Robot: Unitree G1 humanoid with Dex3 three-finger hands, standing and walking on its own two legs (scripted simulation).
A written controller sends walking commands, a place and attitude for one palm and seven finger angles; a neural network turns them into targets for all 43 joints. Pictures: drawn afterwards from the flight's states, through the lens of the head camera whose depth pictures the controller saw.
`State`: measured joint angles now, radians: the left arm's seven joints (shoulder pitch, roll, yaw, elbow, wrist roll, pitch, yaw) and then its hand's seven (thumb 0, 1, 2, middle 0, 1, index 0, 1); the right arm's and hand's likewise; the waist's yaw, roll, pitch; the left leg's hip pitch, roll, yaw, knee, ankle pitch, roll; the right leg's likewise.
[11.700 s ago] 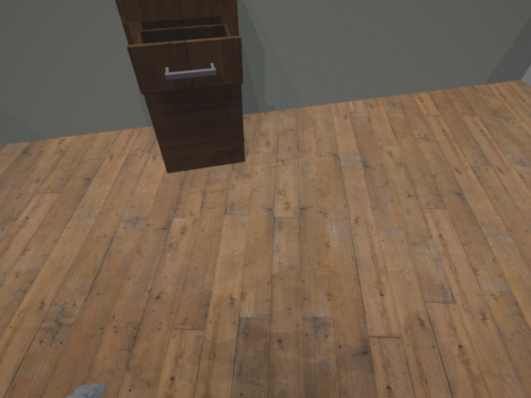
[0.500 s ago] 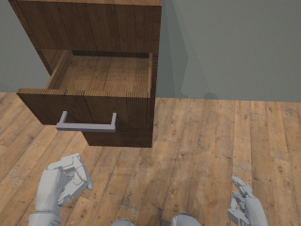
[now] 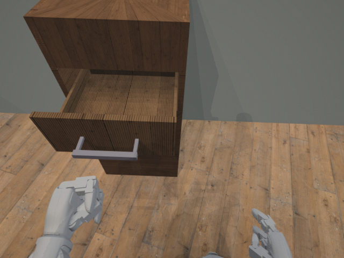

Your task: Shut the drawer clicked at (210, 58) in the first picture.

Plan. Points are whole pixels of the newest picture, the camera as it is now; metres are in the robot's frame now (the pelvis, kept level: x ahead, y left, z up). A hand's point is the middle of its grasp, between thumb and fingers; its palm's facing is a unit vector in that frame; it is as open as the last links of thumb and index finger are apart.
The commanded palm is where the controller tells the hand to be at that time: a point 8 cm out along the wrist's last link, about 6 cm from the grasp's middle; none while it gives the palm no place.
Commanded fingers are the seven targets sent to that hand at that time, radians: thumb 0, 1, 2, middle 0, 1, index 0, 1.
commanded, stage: raise the hand and make a fist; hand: left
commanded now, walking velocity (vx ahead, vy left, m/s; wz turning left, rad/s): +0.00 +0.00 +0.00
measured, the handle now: (107, 148) +0.40 +0.21 -0.03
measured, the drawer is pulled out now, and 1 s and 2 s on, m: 0.21 0.21 0.21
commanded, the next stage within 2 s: bring the fist close to the handle in 0.24 s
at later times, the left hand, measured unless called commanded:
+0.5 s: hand (100, 210) +0.21 +0.16 +0.05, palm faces +0.04 -1.00 -0.05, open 3.2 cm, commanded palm +0.19 +0.22 +0.05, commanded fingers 0.00 0.90 0.90 -1.40 -1.60 -1.40 -1.60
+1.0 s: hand (112, 194) +0.26 +0.16 +0.00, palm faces +0.01 -1.00 -0.04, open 3.2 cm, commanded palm +0.24 +0.21 +0.00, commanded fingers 0.00 0.90 0.90 -1.40 -1.60 -1.40 -1.60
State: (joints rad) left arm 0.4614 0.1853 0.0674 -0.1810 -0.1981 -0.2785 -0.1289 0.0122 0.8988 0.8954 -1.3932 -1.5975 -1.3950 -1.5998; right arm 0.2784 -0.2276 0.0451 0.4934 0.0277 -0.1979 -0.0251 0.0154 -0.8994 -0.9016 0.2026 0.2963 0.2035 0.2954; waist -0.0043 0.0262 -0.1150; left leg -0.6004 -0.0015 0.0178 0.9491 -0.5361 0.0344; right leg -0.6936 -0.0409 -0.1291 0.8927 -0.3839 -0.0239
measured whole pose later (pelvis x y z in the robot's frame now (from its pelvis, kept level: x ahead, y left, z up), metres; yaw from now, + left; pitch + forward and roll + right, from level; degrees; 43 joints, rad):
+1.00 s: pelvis -0.03 -0.01 -0.03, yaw +0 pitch +17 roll +0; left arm 0.12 0.20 0.14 0.22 -0.21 -0.44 -0.17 0.01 0.90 0.90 -1.40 -1.60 -1.40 -1.60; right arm 0.24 -0.26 0.02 0.56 0.01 -0.19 -0.01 0.01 -0.90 -0.90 0.20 0.30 0.20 0.30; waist -0.02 0.01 -0.14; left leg -0.85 0.00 0.02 1.12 -0.57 0.02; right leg -0.95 -0.05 -0.12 1.07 -0.41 -0.05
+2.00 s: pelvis -0.03 -0.01 -0.06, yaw +0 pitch +22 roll -1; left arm -0.14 0.22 0.15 0.43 -0.17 -0.46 -0.13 0.01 0.90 0.90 -1.40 -1.60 -1.40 -1.60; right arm 0.20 -0.25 0.03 0.55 0.01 -0.08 -0.02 0.01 -0.90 -0.90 0.20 0.30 0.20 0.29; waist -0.04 0.00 -0.16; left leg -1.02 0.00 0.02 1.25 -0.61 0.03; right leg -1.12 -0.06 -0.12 1.18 -0.44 -0.05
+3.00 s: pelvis -0.05 +0.00 -0.07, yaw -1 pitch +26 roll -2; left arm -0.76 0.40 0.35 1.08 -0.10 -0.54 -0.17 -0.01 0.85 0.93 -1.40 -1.60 -1.40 -1.60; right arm 0.31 -0.28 0.04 0.63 -0.02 -0.02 0.00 0.01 -0.90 -0.90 0.20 0.30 0.20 0.29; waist -0.15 0.01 -0.13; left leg -1.15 0.01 0.03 1.28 -0.58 0.04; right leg -1.24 -0.04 -0.12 1.17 -0.39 -0.04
